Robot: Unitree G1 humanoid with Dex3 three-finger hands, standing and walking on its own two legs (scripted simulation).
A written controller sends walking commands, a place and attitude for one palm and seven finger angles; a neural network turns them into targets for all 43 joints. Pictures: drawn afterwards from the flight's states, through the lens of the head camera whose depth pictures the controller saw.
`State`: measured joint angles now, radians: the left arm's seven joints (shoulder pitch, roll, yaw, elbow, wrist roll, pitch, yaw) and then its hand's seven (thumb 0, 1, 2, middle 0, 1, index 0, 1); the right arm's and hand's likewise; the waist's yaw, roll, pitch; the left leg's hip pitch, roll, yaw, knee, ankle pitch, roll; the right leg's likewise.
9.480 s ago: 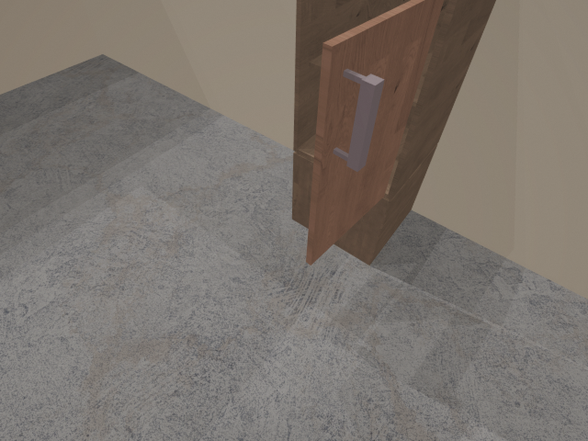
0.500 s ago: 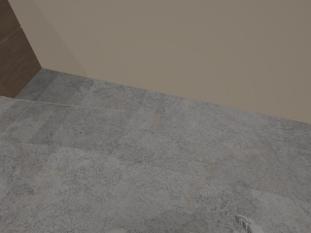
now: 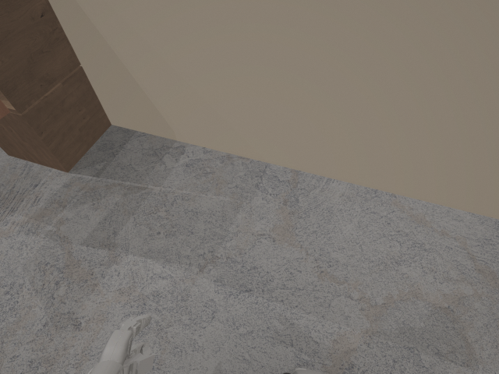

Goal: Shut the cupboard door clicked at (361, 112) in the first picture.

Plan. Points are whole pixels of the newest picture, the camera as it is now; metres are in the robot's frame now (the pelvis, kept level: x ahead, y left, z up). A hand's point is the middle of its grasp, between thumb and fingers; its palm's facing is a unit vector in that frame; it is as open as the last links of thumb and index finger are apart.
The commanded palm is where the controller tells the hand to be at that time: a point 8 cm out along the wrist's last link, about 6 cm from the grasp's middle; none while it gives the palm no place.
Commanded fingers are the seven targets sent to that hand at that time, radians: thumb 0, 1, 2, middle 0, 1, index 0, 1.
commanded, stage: walk to a spot facing it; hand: left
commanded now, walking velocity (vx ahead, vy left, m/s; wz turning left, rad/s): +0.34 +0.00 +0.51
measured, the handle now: out of the picture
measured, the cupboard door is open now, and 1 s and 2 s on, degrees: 85 85 85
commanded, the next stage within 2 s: turn to face it in 1.40 s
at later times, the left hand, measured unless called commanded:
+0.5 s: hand out of the picture +0.03 +0.14 -0.16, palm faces +0.37 -0.91 -0.20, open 7.3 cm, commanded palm none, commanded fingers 0.00 0.90 0.90 -0.20 -0.30 -0.20 -0.30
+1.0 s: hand (105, 231) +0.44 +0.34 -0.16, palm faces +0.32 -0.93 -0.17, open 7.3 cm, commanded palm none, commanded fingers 0.00 0.90 0.90 -0.20 -0.30 -0.20 -0.30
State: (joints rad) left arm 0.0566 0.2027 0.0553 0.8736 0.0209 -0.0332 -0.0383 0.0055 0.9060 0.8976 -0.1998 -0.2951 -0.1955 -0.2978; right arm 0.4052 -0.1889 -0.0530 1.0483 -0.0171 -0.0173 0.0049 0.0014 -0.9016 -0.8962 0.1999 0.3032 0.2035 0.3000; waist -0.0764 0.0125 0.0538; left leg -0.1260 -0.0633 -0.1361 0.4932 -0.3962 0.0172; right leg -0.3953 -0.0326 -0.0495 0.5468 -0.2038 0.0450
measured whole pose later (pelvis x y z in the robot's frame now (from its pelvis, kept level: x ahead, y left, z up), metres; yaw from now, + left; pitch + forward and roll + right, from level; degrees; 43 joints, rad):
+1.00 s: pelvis +0.39 +0.12 +0.01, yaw +21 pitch +0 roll -1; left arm 0.09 0.22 0.06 1.00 0.02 -0.01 -0.02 0.01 0.93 0.90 -0.20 -0.29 -0.19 -0.30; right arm 0.47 -0.15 -0.01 1.13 -0.02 -0.07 -0.03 0.00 -0.92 -0.90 0.19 0.30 0.20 0.30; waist -0.06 -0.02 0.06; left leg 0.09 -0.09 0.09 0.24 -0.33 0.11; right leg -0.62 -0.09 -0.08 0.86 -0.09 0.01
